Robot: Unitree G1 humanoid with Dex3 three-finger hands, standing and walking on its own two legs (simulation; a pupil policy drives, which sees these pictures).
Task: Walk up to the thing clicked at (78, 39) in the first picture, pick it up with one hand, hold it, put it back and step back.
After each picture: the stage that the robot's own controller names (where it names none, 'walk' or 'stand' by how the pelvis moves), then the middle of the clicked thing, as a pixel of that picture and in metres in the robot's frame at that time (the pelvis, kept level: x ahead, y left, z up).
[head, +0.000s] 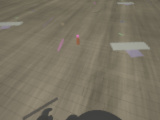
stand; (77, 39) +1.73 +0.38 -0.66
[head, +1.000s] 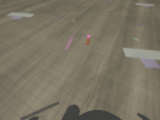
walk; (88, 40) +1.62 +0.15 -0.63
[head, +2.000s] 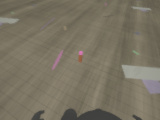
walk; (80, 57) +1.08 +0.17 -0.64
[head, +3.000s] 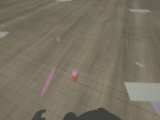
walk; (74, 77) +0.67 +0.21 -0.64
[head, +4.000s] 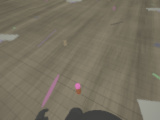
stand; (78, 89) +0.47 +0.19 -0.63
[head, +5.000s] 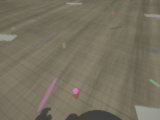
stand; (75, 93) +0.43 +0.17 -0.65
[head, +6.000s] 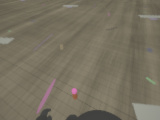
stand; (74, 94) +0.44 +0.20 -0.66
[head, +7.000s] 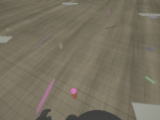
stand; (74, 93) +0.43 +0.20 -0.66
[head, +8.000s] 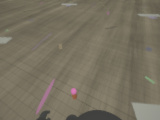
stand; (74, 94) +0.43 +0.20 -0.66
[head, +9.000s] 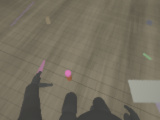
go down; (68, 75) +0.45 +0.21 -0.53
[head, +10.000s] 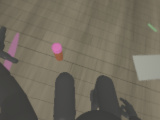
go down; (58, 53) +0.49 +0.27 -0.25
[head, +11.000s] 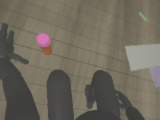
close in; (45, 46) +0.48 +0.29 -0.20
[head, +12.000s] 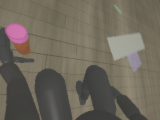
close; (21, 42) +0.46 +0.32 -0.16
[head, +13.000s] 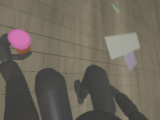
lift; (22, 46) +0.43 +0.31 -0.16
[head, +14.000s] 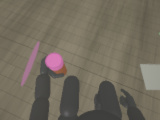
lift; (59, 67) +0.33 +0.22 +0.00
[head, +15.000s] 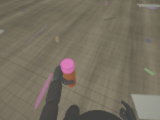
hold; (69, 75) +0.31 +0.15 +0.05
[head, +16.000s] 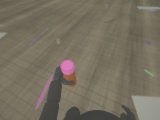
hold; (70, 75) +0.31 +0.15 +0.05
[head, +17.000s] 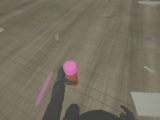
crouch; (72, 75) +0.31 +0.13 +0.03
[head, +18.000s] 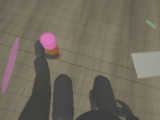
crouch; (52, 49) +0.46 +0.23 -0.04
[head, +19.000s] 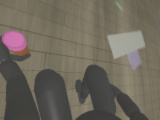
lower; (20, 49) +0.42 +0.31 -0.16
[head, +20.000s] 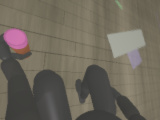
lower; (21, 47) +0.43 +0.31 -0.16
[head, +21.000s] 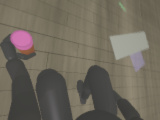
lower; (26, 47) +0.42 +0.30 -0.15
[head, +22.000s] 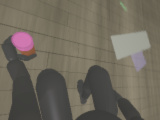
lower; (27, 49) +0.42 +0.30 -0.15
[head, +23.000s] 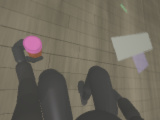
loosen; (34, 51) +0.42 +0.27 -0.15
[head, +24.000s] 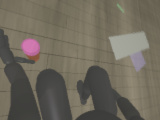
withdraw; (32, 52) +0.42 +0.28 -0.16
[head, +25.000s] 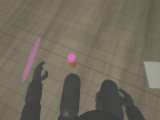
walk; (72, 61) +0.46 +0.20 -0.31
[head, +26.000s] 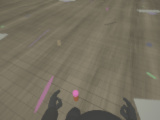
stand; (75, 96) +0.38 +0.15 -0.59
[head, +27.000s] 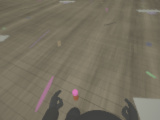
stand; (75, 95) +0.39 +0.17 -0.60
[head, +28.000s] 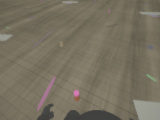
stand; (76, 95) +0.39 +0.16 -0.63
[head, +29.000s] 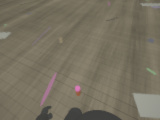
walk; (78, 91) +0.42 +0.15 -0.65
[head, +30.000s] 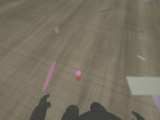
walk; (78, 76) +0.58 +0.13 -0.64
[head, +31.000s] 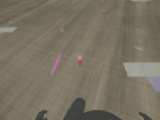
walk; (80, 61) +0.93 +0.26 -0.63
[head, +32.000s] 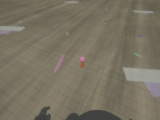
stand; (82, 62) +1.03 +0.17 -0.65
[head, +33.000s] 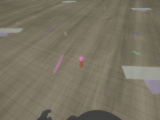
stand; (81, 62) +1.02 +0.19 -0.66
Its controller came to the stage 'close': yes
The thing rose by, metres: 0.68
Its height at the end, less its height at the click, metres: +0.00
